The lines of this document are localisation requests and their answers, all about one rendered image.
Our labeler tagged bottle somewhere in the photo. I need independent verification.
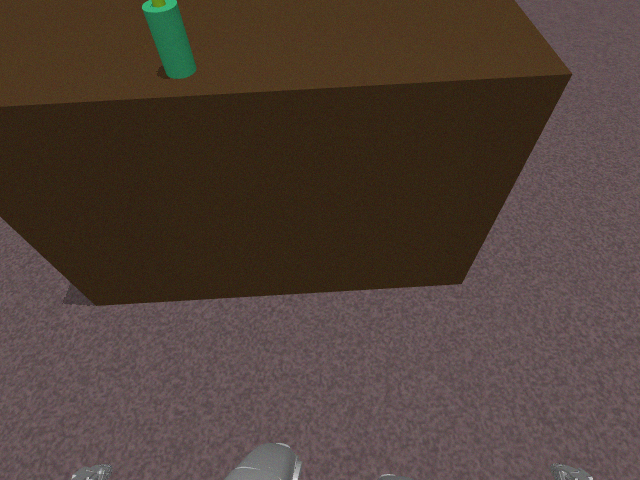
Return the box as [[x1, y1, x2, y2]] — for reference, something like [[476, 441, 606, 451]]
[[142, 0, 197, 79]]

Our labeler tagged right robot hand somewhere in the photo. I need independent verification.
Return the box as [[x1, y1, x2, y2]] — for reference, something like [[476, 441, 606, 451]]
[[550, 463, 593, 480]]

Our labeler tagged left robot hand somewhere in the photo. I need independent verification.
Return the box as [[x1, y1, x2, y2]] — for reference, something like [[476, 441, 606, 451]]
[[71, 464, 112, 480]]

